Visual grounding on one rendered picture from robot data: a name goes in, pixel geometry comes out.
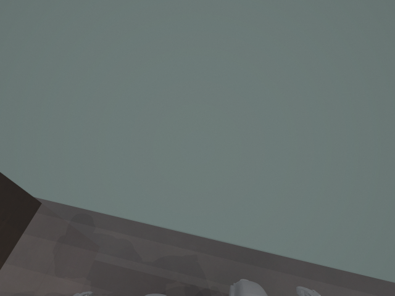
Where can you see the robot right thigh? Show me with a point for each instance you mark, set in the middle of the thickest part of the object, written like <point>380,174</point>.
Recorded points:
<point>246,288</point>

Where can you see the cupboard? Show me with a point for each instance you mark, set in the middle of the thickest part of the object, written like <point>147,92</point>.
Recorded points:
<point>17,208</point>

